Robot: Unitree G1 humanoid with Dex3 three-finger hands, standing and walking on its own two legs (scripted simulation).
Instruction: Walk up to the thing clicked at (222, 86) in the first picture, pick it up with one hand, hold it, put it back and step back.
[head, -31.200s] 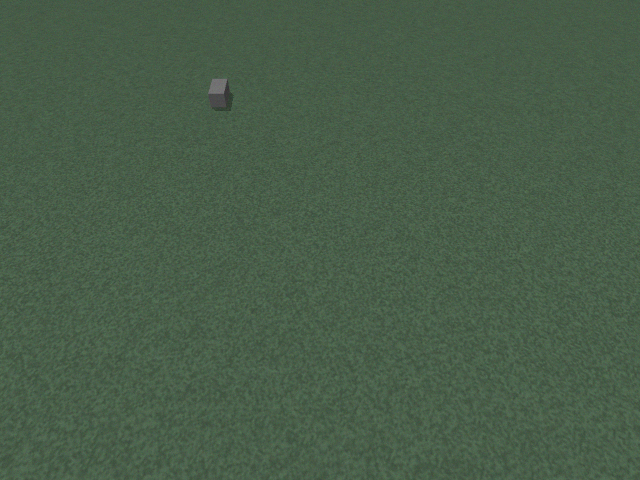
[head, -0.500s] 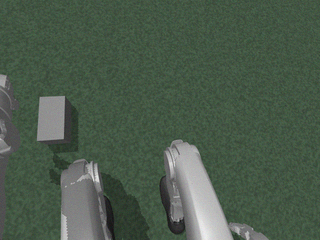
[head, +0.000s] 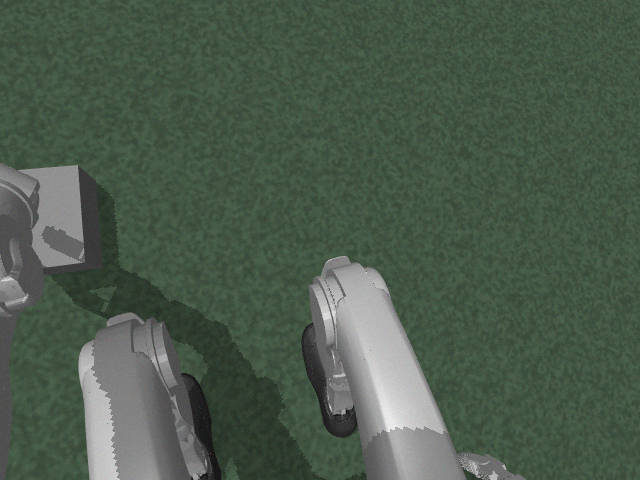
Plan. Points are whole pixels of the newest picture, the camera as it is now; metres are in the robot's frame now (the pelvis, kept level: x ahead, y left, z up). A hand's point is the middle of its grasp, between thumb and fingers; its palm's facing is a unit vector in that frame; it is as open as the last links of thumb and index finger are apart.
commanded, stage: approach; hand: left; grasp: from above
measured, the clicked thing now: (62, 221) +0.51 +0.28 -0.35
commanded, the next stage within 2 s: go down in 0.24 s
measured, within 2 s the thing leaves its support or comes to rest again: neither
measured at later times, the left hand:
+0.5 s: hand (50, 220) +0.49 +0.26 -0.27, palm faces -0.32 -0.29 -0.90, open 11.9 cm
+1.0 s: hand out of the picture +0.51 +0.29 -0.18, palm faces -0.01 -0.38 -0.92, open 11.6 cm
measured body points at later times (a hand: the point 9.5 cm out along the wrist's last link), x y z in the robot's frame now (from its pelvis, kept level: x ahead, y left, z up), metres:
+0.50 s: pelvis +0.00 +0.01 -0.06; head +0.29 +0.05 +0.28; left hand +0.51 +0.27 -0.22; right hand -0.01 -0.23 -0.15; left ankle +0.08 +0.13 -0.36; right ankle +0.11 -0.12 -0.36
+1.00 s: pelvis +0.00 +0.01 -0.04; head +0.25 +0.04 +0.33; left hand +0.51 +0.31 -0.13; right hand -0.06 -0.23 -0.13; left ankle +0.08 +0.13 -0.36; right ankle +0.11 -0.12 -0.36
